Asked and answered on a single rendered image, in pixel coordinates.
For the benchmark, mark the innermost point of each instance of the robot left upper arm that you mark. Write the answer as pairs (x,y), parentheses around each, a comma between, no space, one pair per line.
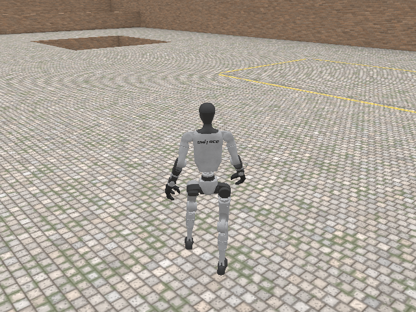
(184,147)

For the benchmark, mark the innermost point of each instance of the robot right upper arm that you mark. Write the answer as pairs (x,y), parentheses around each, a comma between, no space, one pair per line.
(231,146)

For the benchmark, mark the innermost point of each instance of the robot left hand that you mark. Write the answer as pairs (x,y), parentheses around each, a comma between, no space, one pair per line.
(169,190)

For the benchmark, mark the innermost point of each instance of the humanoid robot head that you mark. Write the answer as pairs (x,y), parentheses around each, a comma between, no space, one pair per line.
(207,112)

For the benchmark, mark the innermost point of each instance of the left robot forearm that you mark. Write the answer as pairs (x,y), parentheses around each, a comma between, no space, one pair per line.
(174,175)

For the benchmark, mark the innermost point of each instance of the right robot shin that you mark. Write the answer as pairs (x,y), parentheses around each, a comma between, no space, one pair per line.
(222,244)

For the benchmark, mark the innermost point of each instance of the robot right hand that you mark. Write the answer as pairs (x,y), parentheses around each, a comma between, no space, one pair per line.
(242,178)

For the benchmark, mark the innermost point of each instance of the right robot forearm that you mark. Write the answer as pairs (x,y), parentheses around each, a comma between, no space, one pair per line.
(239,168)

